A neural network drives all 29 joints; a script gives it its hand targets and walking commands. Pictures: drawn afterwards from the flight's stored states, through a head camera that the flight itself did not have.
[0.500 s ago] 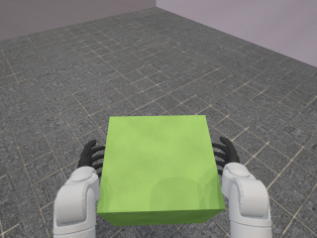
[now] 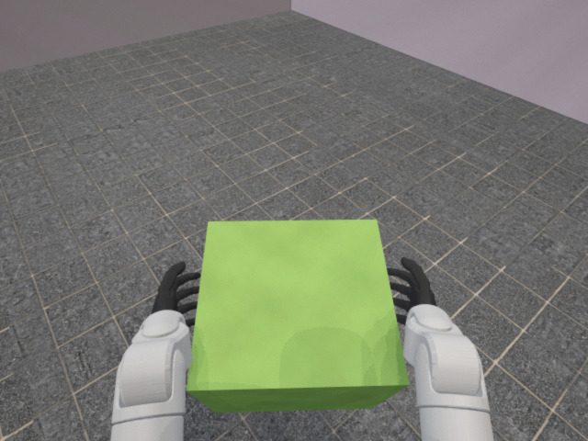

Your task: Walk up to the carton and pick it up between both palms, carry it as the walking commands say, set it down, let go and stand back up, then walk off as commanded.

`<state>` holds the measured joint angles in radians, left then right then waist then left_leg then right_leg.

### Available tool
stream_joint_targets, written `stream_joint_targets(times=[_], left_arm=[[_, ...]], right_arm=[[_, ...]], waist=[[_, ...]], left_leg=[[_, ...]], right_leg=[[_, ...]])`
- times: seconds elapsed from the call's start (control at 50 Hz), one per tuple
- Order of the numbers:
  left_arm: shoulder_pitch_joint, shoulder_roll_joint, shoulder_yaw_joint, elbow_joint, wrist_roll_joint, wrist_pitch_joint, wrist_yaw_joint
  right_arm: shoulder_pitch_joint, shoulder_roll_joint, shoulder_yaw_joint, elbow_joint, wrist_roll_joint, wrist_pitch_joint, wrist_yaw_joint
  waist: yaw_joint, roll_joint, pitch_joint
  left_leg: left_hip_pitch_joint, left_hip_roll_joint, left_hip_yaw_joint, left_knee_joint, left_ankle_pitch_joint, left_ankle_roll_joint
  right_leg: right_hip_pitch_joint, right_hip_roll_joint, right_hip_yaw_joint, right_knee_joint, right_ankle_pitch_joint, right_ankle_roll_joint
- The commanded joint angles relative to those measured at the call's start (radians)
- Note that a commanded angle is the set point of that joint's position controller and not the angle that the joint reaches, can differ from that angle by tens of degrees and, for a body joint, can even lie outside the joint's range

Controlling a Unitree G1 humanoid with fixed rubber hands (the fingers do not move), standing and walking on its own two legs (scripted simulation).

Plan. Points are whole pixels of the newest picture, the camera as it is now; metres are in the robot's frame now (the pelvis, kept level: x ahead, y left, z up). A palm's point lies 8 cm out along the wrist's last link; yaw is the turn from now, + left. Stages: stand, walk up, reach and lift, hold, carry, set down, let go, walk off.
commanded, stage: carry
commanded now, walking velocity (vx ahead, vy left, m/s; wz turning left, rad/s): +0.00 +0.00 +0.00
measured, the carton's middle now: (293, 319) +0.31 +0.00 -0.03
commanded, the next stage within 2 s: none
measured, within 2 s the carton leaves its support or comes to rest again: neither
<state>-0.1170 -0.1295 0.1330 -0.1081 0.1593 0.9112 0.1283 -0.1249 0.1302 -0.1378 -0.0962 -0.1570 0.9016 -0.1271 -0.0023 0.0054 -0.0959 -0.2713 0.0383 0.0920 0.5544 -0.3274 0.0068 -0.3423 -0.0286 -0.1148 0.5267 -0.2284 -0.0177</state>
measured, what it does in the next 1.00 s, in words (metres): stands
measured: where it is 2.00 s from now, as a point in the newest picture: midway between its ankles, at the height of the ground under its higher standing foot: outside the picture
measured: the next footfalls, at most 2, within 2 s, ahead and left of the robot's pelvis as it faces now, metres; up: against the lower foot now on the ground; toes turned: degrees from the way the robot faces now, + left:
none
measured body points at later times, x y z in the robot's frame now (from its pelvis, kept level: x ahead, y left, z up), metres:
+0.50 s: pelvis +0.02 +0.00 +0.00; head +0.00 +0.01 +0.45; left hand +0.30 +0.17 +0.04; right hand +0.30 -0.17 +0.04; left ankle -0.02 +0.11 -0.73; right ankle +0.03 -0.11 -0.73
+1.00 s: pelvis +0.02 +0.00 +0.00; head +0.01 +0.01 +0.45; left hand +0.31 +0.17 +0.04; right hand +0.31 -0.17 +0.04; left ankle -0.02 +0.11 -0.73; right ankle +0.03 -0.11 -0.73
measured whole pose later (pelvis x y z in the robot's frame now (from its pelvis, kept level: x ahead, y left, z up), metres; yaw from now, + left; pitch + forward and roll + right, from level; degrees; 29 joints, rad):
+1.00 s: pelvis +0.02 +0.00 +0.00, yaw +0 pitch +3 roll -1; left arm -0.13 -0.13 0.15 -0.01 0.17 0.81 0.12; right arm -0.14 0.13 -0.17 0.01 -0.16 0.80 -0.11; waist 0.00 0.00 -0.10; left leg -0.25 0.05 0.09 0.57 -0.37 0.00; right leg -0.32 -0.02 -0.12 0.54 -0.27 -0.02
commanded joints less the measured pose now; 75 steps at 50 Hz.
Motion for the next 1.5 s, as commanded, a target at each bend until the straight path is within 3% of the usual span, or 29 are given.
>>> stream_joint_targets(times=[0.0,1.0,1.48], left_arm=[[-0.404,-0.762,-0.553,-0.070,-0.286,-0.039,-0.235],[-0.414,-0.712,-0.514,0.031,-0.247,-0.126,-0.241],[-0.441,-0.731,-0.523,0.105,-0.225,-0.173,-0.280]], right_arm=[[-0.388,0.765,0.544,-0.059,0.279,-0.030,0.232],[-0.414,0.706,0.491,0.037,0.245,-0.119,0.244],[-0.446,0.729,0.505,0.108,0.223,-0.167,0.282]], waist=[[-0.001,0.006,-0.217],[-0.002,0.007,-0.220],[-0.003,0.006,-0.220]], left_leg=[[0.032,0.115,-0.093,-0.082,0.224,0.008],[0.054,0.116,-0.091,-0.062,0.286,0.017],[0.066,0.114,-0.082,-0.070,0.293,0.017]], right_leg=[[0.146,-0.110,0.097,-0.040,0.250,-0.011],[0.168,-0.101,0.094,-0.029,0.289,-0.010],[0.179,-0.099,0.092,-0.033,0.300,-0.010]])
